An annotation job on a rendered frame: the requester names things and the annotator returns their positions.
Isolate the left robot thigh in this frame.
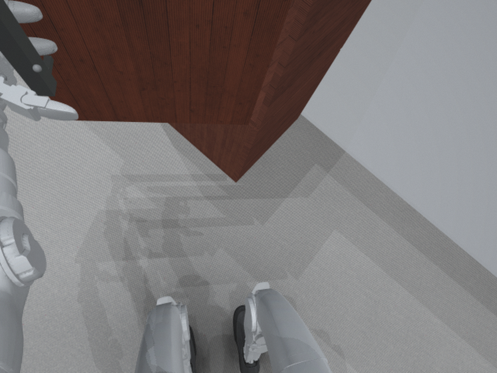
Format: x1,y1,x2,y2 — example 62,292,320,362
134,302,190,373

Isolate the handle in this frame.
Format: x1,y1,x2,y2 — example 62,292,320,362
0,0,57,96

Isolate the left robot hand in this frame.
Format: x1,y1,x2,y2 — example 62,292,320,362
0,0,78,121

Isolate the left robot upper arm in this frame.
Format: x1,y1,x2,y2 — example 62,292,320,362
0,216,47,373

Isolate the cupboard door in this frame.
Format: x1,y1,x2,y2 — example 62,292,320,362
12,0,292,125

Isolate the robot right shin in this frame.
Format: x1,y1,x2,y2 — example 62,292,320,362
243,282,269,363

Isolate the left robot forearm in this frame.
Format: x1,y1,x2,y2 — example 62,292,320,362
0,108,25,223

